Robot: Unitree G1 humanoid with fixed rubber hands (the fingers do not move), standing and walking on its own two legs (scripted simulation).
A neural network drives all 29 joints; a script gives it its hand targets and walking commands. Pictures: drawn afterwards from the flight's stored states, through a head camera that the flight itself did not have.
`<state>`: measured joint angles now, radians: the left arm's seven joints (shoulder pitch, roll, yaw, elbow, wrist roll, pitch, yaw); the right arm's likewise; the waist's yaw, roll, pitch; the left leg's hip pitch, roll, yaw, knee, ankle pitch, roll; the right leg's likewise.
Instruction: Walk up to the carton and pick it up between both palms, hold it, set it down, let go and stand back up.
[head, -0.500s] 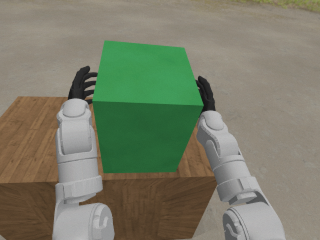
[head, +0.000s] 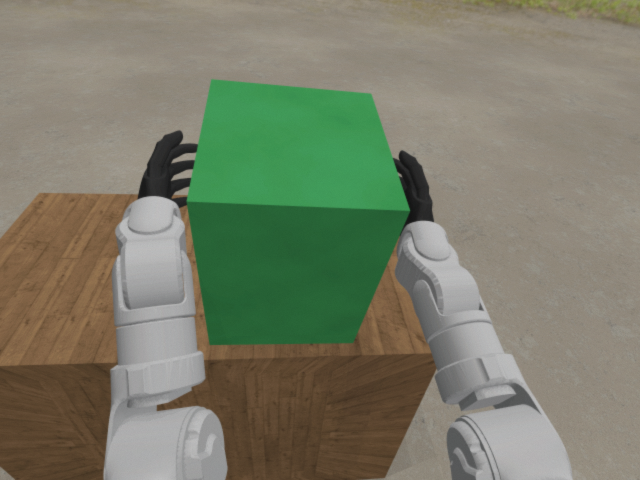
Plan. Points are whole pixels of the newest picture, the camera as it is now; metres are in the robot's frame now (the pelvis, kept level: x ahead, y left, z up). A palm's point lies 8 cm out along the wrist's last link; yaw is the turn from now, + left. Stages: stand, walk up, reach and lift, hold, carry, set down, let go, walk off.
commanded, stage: set down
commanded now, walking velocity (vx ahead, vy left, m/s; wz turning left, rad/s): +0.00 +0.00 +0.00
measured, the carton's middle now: (288, 222) +0.40 +0.02 +0.16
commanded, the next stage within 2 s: none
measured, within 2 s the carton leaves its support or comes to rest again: neither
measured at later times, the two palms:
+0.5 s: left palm (168, 213) +0.38 +0.16 +0.19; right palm (401, 228) +0.38 -0.13 +0.17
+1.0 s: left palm (174, 216) +0.41 +0.16 +0.17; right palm (392, 231) +0.40 -0.13 +0.15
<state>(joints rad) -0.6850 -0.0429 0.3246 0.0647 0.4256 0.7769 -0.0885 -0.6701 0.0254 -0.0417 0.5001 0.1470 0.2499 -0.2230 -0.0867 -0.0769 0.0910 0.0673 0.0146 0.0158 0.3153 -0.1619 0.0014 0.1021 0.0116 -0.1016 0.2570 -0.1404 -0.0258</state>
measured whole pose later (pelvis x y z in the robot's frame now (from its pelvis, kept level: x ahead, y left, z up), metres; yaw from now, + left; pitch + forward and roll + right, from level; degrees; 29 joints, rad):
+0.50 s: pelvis +0.02 +0.00 +0.00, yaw +1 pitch -12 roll -1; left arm -0.61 -0.07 0.29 0.14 0.41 0.50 -0.07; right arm -0.58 0.06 -0.11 0.57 0.05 -0.05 -0.19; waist -0.06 -0.10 0.13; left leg 0.08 0.01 0.00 0.34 -0.20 0.00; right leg 0.13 0.01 -0.12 0.26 -0.18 -0.02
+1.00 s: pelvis +0.04 +0.01 +0.00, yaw +1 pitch -10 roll -1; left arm -0.63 -0.07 0.30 0.30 0.39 0.40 -0.05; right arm -0.60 0.07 -0.17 0.69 -0.01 -0.14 -0.18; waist -0.05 -0.08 0.11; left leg 0.05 0.01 0.00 0.34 -0.22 0.01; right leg 0.11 0.00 -0.11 0.24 -0.18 -0.01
